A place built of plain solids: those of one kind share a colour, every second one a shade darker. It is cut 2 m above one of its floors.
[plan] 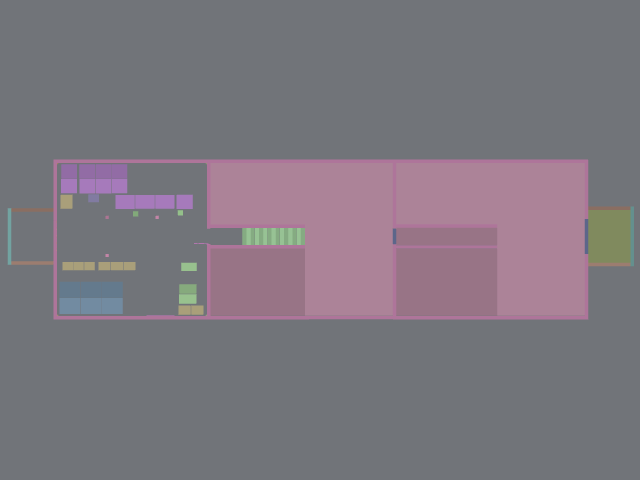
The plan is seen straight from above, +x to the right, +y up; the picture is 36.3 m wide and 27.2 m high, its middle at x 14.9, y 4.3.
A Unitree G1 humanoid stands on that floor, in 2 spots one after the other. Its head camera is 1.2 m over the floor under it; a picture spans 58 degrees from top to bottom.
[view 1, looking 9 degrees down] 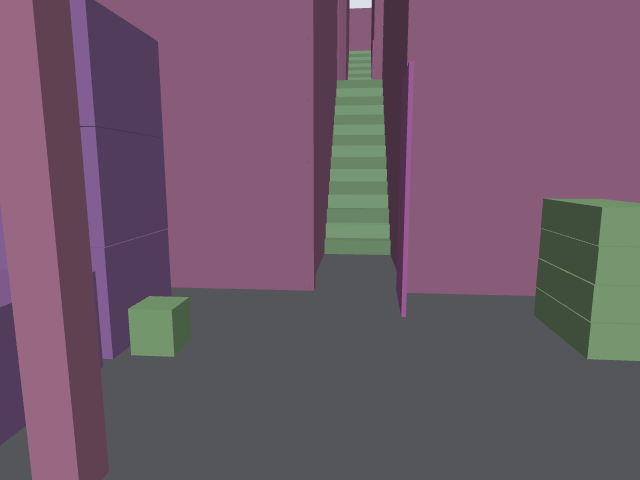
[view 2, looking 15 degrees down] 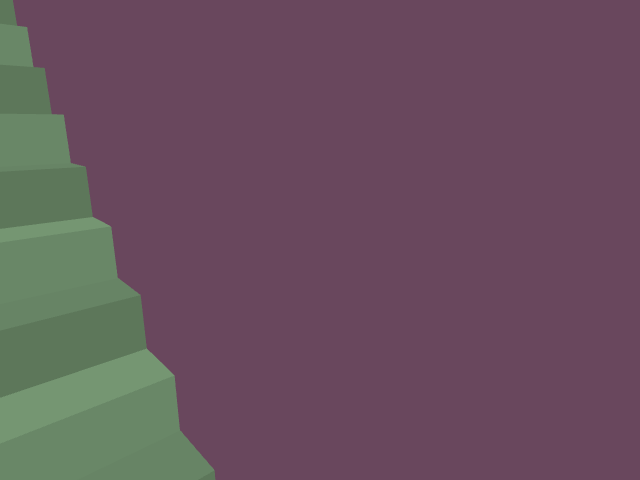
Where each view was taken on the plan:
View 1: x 4.25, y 4.50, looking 5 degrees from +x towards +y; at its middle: wall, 5.63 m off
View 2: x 9.50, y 4.50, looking -42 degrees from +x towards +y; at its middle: wall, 0.75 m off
